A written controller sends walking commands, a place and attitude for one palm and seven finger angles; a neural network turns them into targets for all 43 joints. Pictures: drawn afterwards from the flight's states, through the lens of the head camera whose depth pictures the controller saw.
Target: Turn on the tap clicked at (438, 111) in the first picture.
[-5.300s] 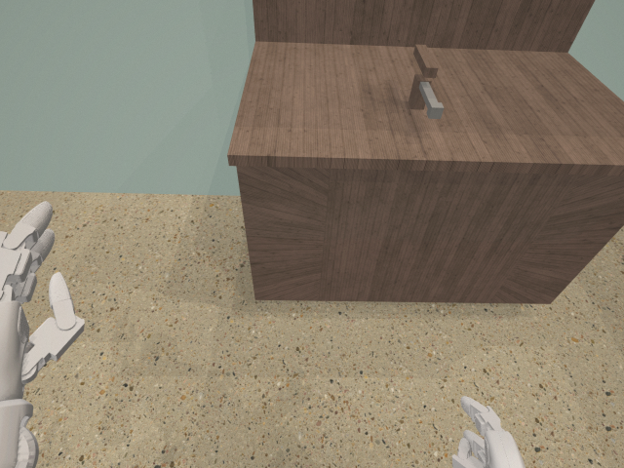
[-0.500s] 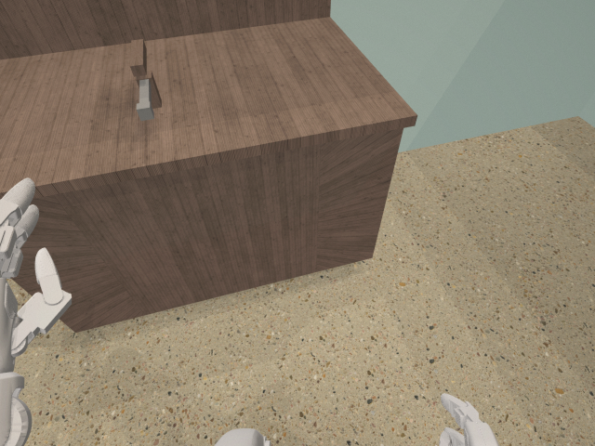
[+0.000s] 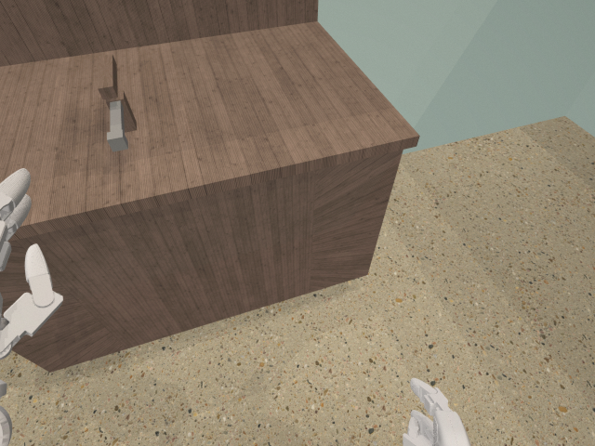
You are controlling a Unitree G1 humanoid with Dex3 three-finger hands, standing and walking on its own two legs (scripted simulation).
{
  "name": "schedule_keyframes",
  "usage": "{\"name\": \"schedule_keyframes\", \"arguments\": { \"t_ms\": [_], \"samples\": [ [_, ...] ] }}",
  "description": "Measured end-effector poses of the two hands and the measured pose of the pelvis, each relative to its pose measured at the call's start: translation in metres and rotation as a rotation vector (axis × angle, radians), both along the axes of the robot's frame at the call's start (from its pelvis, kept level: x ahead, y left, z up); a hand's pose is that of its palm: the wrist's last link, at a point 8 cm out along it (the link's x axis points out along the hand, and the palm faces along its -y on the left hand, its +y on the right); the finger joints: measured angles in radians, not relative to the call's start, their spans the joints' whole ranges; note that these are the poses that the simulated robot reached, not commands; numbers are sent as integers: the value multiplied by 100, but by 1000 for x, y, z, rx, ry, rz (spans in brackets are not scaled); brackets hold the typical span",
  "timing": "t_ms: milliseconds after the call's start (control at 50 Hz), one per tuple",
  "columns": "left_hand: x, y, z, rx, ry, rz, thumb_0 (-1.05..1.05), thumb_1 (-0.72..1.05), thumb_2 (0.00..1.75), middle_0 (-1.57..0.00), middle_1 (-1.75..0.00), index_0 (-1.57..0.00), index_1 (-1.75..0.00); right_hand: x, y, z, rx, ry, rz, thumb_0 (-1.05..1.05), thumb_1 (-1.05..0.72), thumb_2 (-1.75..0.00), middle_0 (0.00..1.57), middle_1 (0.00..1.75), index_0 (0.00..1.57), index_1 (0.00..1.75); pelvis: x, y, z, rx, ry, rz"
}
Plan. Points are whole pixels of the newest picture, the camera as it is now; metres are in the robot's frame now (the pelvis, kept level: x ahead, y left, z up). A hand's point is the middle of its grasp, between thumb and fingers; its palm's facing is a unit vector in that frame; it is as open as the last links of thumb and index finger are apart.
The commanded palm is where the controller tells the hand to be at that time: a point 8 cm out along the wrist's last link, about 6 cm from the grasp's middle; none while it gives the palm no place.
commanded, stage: take the last steps up to it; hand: left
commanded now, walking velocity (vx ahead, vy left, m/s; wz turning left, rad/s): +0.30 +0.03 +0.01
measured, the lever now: (117, 140) +0.61 +0.38 +0.04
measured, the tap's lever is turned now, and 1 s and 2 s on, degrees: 0 0 0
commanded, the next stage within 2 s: come to a stop and stand still in 0.74 s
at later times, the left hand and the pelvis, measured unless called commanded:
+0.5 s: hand (83, 198) +0.33 +0.26 +0.19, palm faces +0.41 -0.83 -0.38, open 7.4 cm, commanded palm +0.27 +0.30 +0.18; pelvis +0.10 +0.02 +0.00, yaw +0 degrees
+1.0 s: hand (124, 172) +0.38 +0.24 +0.18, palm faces +0.39 -0.83 -0.39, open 7.4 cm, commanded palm +0.33 +0.28 +0.18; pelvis +0.17 +0.00 +0.00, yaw +0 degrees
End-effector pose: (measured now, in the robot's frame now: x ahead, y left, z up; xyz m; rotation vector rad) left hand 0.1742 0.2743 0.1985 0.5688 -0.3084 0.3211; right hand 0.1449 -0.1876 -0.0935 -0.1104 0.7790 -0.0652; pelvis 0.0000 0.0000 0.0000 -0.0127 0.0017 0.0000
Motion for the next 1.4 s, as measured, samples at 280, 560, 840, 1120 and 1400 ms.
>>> {"name": "schedule_keyframes", "arguments": {
  "t_ms": [280,560,840,1120,1400],
  "samples": [
    [57,2,-8,-73,-6,21,1,88,90,-22,-30,-22,-30,62,-62,16,-186,53,-32,2,-91,-90,20,30,20,30,59,2,4,28,-1,18],
    [123,14,2,-65,-64,-25,2,89,90,-21,-30,-21,-30,131,-8,25,-69,-66,-28,1,-91,-90,20,30,20,30,114,14,4,-9,-2,-14],
    [157,-14,-11,-71,19,39,1,88,90,-22,-30,-22,-30,156,-52,-5,-91,77,-14,2,-91,-90,20,30,21,30,153,-13,0,26,-21,8],
    [174,13,-7,-82,-53,10,1,89,90,-21,-30,-21,-30,193,-41,34,-158,-72,-14,1,-91,-90,20,30,20,30,170,2,2,1,-31,-1],
    [135,-23,-17,-123,41,27,1,89,90,-22,-30,-22,-30,153,-44,8,-62,-28,7,1,-91,-90,20,30,21,30,143,-22,-1,-6,-50,-10]
  ]
}}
